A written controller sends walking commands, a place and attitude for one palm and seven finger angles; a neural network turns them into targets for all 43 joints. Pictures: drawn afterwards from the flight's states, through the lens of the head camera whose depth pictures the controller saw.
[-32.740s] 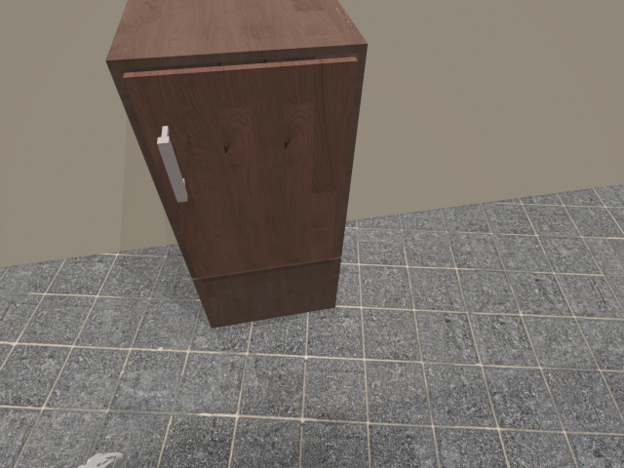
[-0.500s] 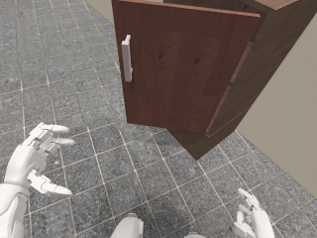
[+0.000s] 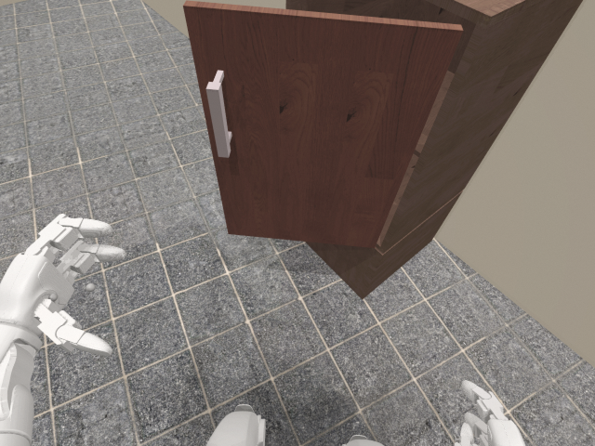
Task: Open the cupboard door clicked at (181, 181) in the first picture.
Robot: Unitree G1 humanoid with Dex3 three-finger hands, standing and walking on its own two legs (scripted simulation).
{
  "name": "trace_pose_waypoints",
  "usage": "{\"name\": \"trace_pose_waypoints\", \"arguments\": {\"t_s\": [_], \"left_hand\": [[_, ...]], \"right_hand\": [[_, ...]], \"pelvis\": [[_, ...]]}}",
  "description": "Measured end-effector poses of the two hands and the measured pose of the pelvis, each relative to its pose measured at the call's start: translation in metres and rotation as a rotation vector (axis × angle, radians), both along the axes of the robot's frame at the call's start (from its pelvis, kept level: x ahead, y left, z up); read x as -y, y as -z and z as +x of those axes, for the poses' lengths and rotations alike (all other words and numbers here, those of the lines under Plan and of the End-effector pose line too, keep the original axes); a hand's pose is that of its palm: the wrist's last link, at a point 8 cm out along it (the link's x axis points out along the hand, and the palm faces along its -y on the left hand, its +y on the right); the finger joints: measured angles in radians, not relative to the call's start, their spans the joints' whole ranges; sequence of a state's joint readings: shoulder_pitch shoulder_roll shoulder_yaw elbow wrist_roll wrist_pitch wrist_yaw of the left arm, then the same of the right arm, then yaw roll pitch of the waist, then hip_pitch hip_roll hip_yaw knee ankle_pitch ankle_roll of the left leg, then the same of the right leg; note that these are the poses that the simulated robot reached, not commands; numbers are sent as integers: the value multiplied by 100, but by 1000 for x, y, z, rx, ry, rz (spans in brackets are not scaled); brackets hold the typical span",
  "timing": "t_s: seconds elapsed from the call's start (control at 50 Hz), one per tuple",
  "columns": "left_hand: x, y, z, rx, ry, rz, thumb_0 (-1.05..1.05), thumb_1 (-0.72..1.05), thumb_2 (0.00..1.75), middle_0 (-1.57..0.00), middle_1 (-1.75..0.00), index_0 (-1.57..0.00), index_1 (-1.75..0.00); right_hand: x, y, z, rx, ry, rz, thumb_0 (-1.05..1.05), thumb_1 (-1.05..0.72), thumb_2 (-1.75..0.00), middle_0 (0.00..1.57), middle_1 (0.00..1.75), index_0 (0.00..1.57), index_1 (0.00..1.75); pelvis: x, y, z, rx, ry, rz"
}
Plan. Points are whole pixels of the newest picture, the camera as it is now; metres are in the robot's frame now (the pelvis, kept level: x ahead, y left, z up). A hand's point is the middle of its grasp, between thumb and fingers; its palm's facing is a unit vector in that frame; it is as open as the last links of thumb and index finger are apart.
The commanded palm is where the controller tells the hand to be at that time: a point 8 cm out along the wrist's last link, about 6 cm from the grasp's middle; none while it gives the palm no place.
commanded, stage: raise the hand with hooked fingers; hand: left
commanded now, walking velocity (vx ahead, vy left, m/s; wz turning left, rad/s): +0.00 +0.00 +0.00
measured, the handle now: (222, 115) +0.63 +0.17 +0.06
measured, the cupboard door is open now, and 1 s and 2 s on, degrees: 45 45 45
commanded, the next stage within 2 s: move the hooked fingers beside the handle in 0.30 s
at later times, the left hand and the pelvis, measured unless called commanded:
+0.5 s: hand (97, 287) +0.29 +0.26 +0.06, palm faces -0.03 -1.00 -0.02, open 14.0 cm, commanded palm +0.28 +0.31 +0.07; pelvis +0.00 -0.01 +0.00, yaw +0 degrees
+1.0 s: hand (139, 218) +0.39 +0.25 +0.06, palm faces -0.05 -1.00 -0.01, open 14.0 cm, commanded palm +0.38 +0.30 +0.06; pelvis +0.00 +0.00 -0.01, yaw -1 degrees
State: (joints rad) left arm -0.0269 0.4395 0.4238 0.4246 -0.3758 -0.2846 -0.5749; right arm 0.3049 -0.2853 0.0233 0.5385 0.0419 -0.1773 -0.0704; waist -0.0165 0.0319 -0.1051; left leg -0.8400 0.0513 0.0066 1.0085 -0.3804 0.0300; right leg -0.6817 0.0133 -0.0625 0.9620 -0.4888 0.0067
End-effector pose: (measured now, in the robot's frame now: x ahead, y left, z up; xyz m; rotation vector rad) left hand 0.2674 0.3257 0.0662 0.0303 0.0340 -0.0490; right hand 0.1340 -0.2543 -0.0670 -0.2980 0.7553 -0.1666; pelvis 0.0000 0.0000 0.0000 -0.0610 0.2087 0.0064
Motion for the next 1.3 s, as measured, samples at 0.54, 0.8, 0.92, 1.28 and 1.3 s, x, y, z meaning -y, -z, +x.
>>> {"name": "trace_pose_waypoints", "arguments": {"t_s": [0.54,0.8,0.92,1.28,1.3], "left_hand": [[6,5,8,21,-27,-19,-2,-50,30,-30,-120,-31,-120],[20,2,77,17,18,-29,-2,-50,30,-30,-120,-30,-120],[20,4,95,13,0,-24,-2,-50,30,-30,-120,-30,-120],[36,5,161,10,-2,-26,-2,-50,30,-30,-120,-30,-120],[36,6,164,7,-6,-27,-2,-50,30,-30,-120,-30,-120]], "right_hand": [[1,9,11,7,-28,5,1,-90,-90,21,30,20,30],[7,21,-21,-109,45,-4,1,-90,-90,21,30,20,30],[9,27,-41,-188,82,-2,1,-90,-90,21,30,20,30],[17,44,-77,-357,156,-12,1,-90,-90,21,30,20,30],[17,44,-79,-364,160,-13,1,-90,-90,21,30,20,30]], "pelvis": [[8,6,-4,-4,-9,2],[4,9,-2,-37,8,1],[2,9,1,-54,17,3],[3,17,3,-109,27,2],[3,18,3,-113,28,1]]}}
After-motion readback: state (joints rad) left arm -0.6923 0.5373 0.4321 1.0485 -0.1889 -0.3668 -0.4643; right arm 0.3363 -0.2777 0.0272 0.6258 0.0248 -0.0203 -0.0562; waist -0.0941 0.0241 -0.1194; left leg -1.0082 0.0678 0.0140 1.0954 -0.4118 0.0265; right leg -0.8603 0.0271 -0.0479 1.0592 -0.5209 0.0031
